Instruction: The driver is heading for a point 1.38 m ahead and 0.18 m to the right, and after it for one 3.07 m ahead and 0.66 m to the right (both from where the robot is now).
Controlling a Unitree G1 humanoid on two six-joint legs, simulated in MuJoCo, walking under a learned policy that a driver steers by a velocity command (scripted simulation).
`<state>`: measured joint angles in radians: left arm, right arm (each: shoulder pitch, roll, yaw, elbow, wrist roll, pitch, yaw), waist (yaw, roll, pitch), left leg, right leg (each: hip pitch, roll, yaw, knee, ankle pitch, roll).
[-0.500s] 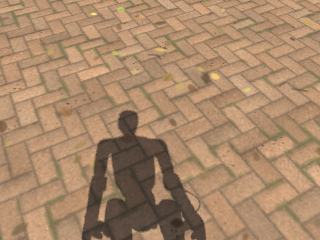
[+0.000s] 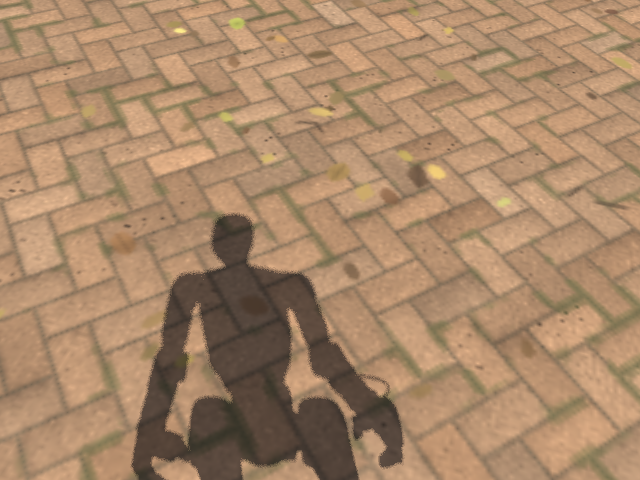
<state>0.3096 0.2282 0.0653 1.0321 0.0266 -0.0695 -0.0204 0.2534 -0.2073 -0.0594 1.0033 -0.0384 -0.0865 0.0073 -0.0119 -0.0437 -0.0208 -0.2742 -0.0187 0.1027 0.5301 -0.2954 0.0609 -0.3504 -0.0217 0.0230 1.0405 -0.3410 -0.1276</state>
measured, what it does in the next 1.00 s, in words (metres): walks ahead: right foot, then left foot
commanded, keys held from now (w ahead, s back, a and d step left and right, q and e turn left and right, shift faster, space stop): w+shift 1.00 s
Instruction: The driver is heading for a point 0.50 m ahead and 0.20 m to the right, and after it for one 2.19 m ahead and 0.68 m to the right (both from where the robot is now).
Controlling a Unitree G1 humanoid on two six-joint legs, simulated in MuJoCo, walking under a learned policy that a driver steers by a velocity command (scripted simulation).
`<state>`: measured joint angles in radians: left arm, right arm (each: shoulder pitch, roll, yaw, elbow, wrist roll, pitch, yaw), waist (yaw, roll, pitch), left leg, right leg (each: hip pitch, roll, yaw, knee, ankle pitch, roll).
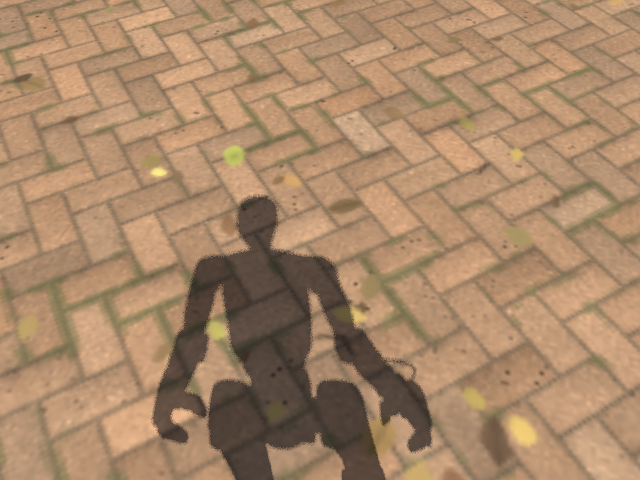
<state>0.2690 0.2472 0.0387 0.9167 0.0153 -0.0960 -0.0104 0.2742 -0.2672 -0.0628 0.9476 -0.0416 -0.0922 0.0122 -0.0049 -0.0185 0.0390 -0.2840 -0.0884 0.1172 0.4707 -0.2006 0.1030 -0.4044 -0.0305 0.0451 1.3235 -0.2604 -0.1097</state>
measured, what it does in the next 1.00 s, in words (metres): walks ahead, turning right: right foot, then left foot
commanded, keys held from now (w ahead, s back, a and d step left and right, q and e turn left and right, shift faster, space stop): w+shift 0.08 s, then w+e+shift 0.24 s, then e+shift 0.42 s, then shift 0.26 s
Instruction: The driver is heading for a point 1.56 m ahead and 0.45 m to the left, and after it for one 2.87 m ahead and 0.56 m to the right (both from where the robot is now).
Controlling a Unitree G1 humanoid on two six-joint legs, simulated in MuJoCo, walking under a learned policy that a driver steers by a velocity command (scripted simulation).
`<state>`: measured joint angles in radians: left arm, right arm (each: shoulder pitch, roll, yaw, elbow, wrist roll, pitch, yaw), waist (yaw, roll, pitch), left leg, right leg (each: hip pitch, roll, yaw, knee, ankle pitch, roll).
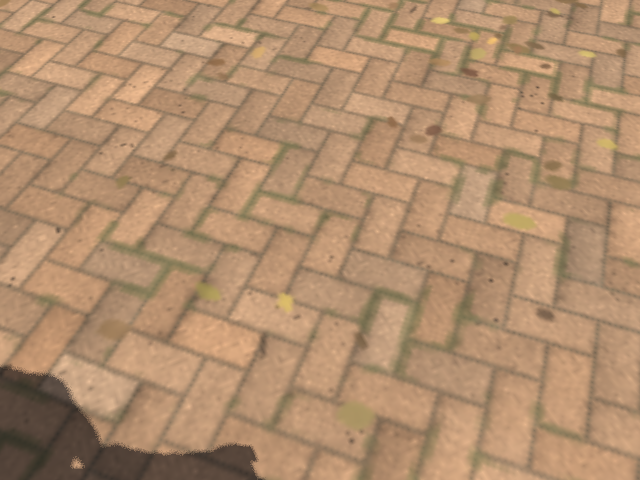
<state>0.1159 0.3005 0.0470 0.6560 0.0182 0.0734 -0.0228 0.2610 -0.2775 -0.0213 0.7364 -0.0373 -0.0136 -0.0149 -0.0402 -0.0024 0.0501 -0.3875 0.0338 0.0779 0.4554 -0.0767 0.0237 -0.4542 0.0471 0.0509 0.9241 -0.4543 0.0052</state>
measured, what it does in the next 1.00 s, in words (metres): steps on the spot: right foot, then left foot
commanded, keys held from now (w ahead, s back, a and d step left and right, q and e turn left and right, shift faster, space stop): shift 1.00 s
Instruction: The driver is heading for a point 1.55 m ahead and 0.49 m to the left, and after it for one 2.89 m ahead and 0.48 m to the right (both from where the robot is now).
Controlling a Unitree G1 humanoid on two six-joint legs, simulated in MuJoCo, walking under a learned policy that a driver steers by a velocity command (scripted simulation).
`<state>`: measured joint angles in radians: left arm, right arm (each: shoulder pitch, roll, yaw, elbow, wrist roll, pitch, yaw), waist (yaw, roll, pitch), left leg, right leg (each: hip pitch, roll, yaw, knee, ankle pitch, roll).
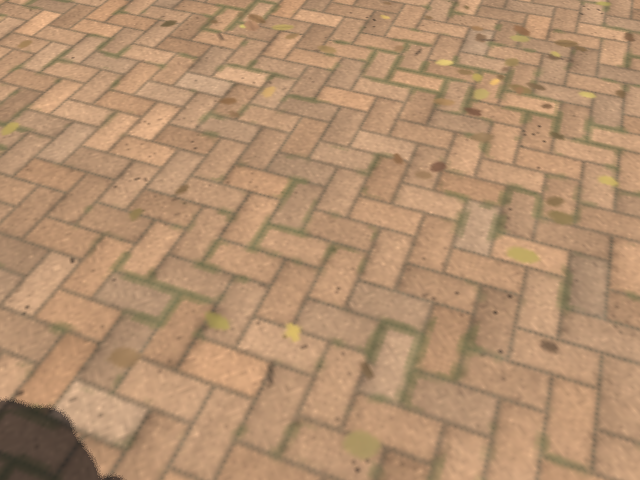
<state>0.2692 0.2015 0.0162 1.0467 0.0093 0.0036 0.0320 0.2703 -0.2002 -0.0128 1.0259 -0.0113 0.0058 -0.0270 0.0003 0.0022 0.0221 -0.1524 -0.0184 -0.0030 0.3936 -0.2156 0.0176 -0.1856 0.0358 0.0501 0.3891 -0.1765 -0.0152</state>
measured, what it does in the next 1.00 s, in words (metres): stands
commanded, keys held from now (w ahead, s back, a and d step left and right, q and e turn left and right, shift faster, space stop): shift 1.00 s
